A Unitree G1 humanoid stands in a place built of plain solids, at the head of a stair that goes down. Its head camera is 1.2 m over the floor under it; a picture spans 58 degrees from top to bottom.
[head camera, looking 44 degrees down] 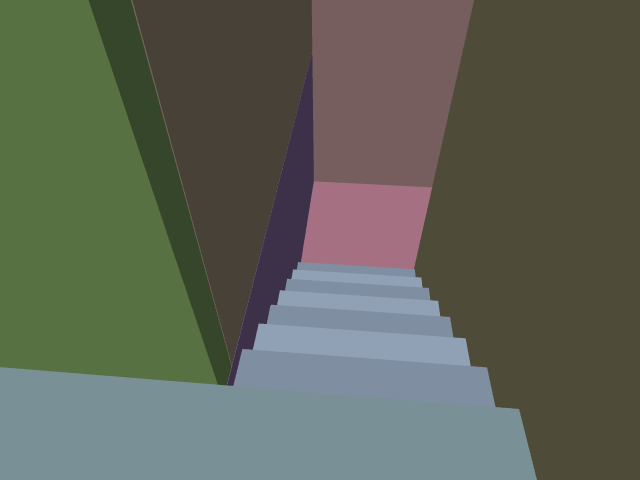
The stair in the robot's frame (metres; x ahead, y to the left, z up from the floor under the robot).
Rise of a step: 0.17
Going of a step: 0.23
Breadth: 0.87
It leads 5 degrees to the right of straight ahead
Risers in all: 8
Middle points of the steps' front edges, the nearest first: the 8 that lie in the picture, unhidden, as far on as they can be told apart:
0.59 -0.14 0.00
0.81 -0.15 -0.16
1.04 -0.17 -0.33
1.27 -0.19 -0.50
1.49 -0.21 -0.66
1.72 -0.23 -0.83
1.95 -0.25 -0.99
2.17 -0.27 -1.16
